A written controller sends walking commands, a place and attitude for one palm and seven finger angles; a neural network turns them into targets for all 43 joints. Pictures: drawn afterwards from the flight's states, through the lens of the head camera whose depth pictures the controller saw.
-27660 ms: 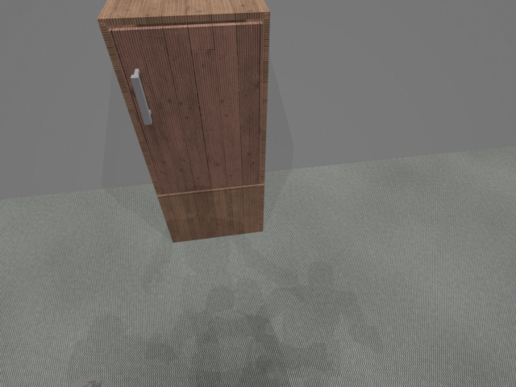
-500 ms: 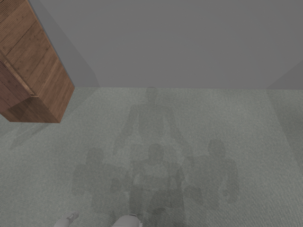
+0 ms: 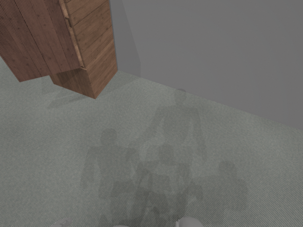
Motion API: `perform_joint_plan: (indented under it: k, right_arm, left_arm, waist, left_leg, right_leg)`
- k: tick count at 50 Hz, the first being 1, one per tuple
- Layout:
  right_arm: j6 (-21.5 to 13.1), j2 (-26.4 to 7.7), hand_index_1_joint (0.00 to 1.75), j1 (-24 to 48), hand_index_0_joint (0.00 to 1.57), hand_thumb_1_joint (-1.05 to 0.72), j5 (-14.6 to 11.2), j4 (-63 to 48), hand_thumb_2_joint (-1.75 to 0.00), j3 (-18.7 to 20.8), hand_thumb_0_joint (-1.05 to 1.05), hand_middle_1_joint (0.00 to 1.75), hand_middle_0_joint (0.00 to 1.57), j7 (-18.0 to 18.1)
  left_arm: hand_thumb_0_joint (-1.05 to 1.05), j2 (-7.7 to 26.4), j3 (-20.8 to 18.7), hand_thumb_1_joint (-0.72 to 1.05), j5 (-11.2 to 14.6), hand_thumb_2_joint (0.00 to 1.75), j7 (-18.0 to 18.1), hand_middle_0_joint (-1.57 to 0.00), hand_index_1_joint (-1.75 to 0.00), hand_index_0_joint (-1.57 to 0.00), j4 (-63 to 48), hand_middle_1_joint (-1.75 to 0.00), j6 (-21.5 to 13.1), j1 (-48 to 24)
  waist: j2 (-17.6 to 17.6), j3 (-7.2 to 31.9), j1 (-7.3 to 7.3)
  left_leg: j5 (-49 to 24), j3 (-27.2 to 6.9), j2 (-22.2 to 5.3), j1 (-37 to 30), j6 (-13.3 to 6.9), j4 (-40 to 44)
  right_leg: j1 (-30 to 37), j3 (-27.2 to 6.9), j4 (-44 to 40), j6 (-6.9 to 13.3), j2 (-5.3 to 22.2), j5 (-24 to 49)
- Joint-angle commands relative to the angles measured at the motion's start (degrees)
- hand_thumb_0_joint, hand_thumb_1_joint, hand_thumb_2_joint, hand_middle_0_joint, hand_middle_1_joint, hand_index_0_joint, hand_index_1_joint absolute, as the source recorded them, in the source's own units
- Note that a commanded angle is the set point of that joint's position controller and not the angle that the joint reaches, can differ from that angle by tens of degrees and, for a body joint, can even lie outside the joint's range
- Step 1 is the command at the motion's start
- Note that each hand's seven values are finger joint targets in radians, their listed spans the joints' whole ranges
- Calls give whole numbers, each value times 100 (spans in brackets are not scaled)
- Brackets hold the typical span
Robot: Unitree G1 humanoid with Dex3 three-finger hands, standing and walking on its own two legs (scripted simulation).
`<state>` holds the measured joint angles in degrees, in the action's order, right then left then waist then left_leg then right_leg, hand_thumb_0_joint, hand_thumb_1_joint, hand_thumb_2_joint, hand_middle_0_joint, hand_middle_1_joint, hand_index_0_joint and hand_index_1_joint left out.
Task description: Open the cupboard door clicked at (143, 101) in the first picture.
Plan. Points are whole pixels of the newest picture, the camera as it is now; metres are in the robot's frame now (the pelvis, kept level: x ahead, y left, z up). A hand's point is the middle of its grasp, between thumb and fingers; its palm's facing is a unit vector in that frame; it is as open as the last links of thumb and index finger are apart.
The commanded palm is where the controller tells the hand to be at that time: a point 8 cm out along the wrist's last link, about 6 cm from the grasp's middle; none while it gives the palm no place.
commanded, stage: turn to face it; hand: left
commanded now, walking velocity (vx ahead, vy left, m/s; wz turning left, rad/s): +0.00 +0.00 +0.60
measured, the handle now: out of the picture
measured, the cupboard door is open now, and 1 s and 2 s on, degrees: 47 47 47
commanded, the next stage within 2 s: take the last steps up to it in 0.78 s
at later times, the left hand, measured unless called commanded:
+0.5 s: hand out of the picture +0.00 +0.16 -0.17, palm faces +0.33 -0.92 -0.21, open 7.4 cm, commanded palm none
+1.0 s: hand out of the picture +0.00 +0.15 -0.16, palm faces +0.49 -0.83 -0.25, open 7.4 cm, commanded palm none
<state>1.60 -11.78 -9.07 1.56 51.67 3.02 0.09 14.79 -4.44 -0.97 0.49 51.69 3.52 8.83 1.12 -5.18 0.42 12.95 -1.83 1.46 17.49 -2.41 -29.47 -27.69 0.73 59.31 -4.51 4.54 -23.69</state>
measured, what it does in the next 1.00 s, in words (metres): steps on the spot, turning left: right foot, then left foot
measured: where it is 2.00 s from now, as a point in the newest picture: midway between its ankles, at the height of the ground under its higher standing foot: (115, 212)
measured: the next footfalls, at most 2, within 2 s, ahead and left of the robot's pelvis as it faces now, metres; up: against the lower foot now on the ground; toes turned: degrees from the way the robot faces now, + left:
right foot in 0.18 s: +0.04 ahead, -0.16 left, +0.00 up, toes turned +6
left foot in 0.54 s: +0.02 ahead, +0.09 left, +0.00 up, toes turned +23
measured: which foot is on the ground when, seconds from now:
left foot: down 0.00-0.18, up 0.20-0.52, down 0.54-0.88, up 0.90-1.00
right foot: up 0.00-0.16, down 0.18-0.54, up 0.56-0.86, down 0.88-1.00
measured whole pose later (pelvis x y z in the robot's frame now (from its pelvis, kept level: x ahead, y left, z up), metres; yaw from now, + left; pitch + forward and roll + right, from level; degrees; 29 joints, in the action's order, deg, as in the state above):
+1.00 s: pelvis +0.03 -0.05 +0.00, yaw +28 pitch +0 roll +1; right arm 3.8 -12.4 -9.8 1.2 56.7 3.7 -0.5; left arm 9.8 -2.1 -1.2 0.8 54.1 -0.3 12.3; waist -1.9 -3.9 0.5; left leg 25.5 -0.7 1.4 25.0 1.5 -57.2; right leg -11.7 5.3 30.7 0.3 3.5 -19.1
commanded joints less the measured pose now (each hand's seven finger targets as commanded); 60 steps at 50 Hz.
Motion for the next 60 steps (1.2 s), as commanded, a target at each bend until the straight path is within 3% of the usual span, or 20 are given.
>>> perform_joint_plan:
  k: [1,7,8,9,10,12,14,20,24,25,26,27,30,33,41,42,44,46,50,60]
  right_arm:
    - [-40,-1264,30,-231,20,-90,18,-292,-90,358,0,30,20,51]
    - [48,-1183,30,98,20,-90,-34,-400,-90,409,0,30,20,23]
    - [58,-900,30,90,20,-90,-80,-475,-90,380,0,30,20,-3]
    - [51,-590,30,127,20,-90,-102,-609,-90,328,0,30,20,-28]
    - [64,-774,30,165,20,-90,-25,-635,-90,339,0,30,20,-73]
    - [186,-789,30,42,20,-90,-24,-408,-90,384,0,30,20,-97]
    - [201,-639,30,150,20,-90,-48,-363,-90,299,0,30,20,-148]
    - [135,-350,30,622,20,-90,-110,-417,-90,142,0,30,20,-189]
    - [43,-497,30,192,20,-90,-88,-314,-90,146,0,30,20,-141]
    - [-14,-774,30,-201,20,-90,-64,-220,-90,215,0,30,20,-122]
    - [-73,-1419,30,-616,20,-90,4,-182,-90,366,0,30,20,-84]
    - [-7,-1655,30,-904,20,-90,-23,-121,-90,391,0,30,20,-34]
    - [-54,-1259,30,-234,20,-90,7,-236,-90,273,0,30,20,130]
    - [-108,-1079,30,30,20,-90,4,-244,-90,191,0,30,20,151]
    - [-32,-1033,30,157,20,-90,-24,-107,-90,201,0,30,20,102]
    - [-38,-933,30,219,20,-90,-62,-101,-90,189,0,30,20,82]
    - [-15,-401,30,95,20,-90,-118,-218,-90,94,0,30,20,17]
    - [82,-579,30,433,20,-90,-34,-206,-90,182,0,30,20,-12]
    - [41,-448,30,414,20,-90,-46,-47,-90,147,0,30,20,-136]
    - [-106,-165,30,784,20,-90,-74,-163,-90,16,0,30,20,-306]
  left_arm:
    - [0,311,-83,90,15,90,4,-20,-30,-20,-584,-30,-176,-215]
    - [0,459,-123,90,53,90,68,-20,-30,-20,-502,-30,-289,368]
    - [0,776,-211,90,11,90,116,-20,-30,-20,-468,-30,-344,618]
    - [0,1202,-280,90,-68,90,150,-20,-30,-20,-493,-30,-366,644]
    - [0,1231,-193,90,-26,90,140,-20,-30,-20,-584,-30,-322,481]
    - [0,726,-111,90,9,90,181,-20,-30,-20,-688,-30,-342,-40]
    - [0,526,-35,90,14,90,163,-20,-30,-20,-667,-30,-395,-20]
    - [0,883,-150,90,-49,90,142,-20,-30,-20,-355,-30,-422,699]
    - [0,924,-189,90,-6,90,87,-20,-30,-20,-266,-30,-395,610]
    - [0,831,-180,90,43,90,66,-20,-30,-20,-322,-30,-380,503]
    - [0,425,-105,90,69,90,32,-20,-30,-20,-492,-30,-347,575]
    - [0,308,32,90,27,90,66,-20,-30,-20,-638,-30,-281,188]
    - [0,340,-46,90,22,90,55,-20,-30,-20,-343,-30,-177,-6]
    - [0,241,-22,90,15,90,-5,-20,-30,-20,-125,-30,-158,292]
    - [0,166,6,90,38,90,8,-20,-30,-20,3,-30,-265,615]
    - [0,282,-19,90,30,90,31,-20,-30,-20,57,-30,-327,822]
    - [0,973,-115,90,-54,90,88,-20,-30,-20,66,-30,-414,797]
    - [0,839,-114,90,-36,90,100,-20,-30,-20,11,-30,-459,773]
    - [0,497,-63,90,-19,90,73,-20,-30,-20,100,-30,-597,904]
    - [0,716,-137,90,-82,90,6,-20,-30,-20,654,-30,-677,1362]
  waist:
    - [-963,801,-219]
    - [-885,873,111]
    - [-7,1004,239]
    - [1545,773,293]
    - [1235,613,225]
    - [1410,485,-100]
    - [1202,329,-130]
    - [1064,568,210]
    - [925,720,-64]
    - [256,996,-319]
    - [-1526,1342,-478]
    - [-1588,1239,-608]
    - [-1382,782,-330]
    - [-900,863,-111]
    - [-897,854,51]
    - [-642,886,172]
    - [1472,634,136]
    - [1442,303,263]
    - [902,248,207]
    - [1032,117,331]
  left_leg:
    - [-1026,-1653,-1345,-655,-703,1037]
    - [-900,-1856,-893,396,-349,406]
    - [52,-1483,-442,1231,-37,-317]
    - [1826,-187,413,2014,451,-1774]
    - [2141,-228,170,1773,398,-3037]
    - [1539,-190,-155,1746,468,-4076]
    - [1242,85,-236,1737,590,-3886]
    - [1367,699,-103,961,558,-1745]
    - [361,802,13,-318,383,-113]
    - [-651,440,-381,-1258,208,438]
    - [-2821,-1694,-2002,-2233,-577,511]
    - [-3505,-1991,-2560,-1829,-1124,685]
    - [-2055,-1515,-1903,-784,-949,958]
    - [-2189,-977,-1588,-893,-789,901]
    - [-1492,-1006,-1253,-262,-512,576]
    - [-1135,-879,-1013,-31,-280,284]
    - [1566,206,160,1041,357,-1343]
    - [1904,-119,-59,1481,343,-3100]
    - [951,93,-337,1903,490,-3372]
    - [746,760,-284,881,383,-902]
  right_leg:
    - [89,-42,-785,7,-143,-69]
    - [2030,29,-3196,152,-403,785]
    - [2897,-780,-4084,379,417,570]
    - [2912,-2212,-4562,1062,1968,641]
    - [2016,-2061,-4575,1414,2341,901]
    - [1716,-1292,-4288,1277,1696,1656]
    - [1907,-355,-3971,1133,1341,3101]
    - [2531,109,-3458,1072,1462,4425]
    - [1990,420,-2752,702,1353,3941]
    - [1374,662,-1997,440,1233,3296]
    - [-88,953,-634,-5,414,142]
    - [-288,392,108,23,223,-1520]
    - [-327,-158,683,67,230,-647]
    - [-39,-15,182,76,102,-274]
    - [1605,335,-2602,164,-322,575]
    - [2086,208,-3369,194,-205,1152]
    - [2370,-1754,-4403,1085,1762,1642]
    - [1899,-2055,-4586,1459,1904,1343]
    - [2514,-757,-4417,1146,1541,2144]
    - [2381,-71,-4381,1014,1716,1910]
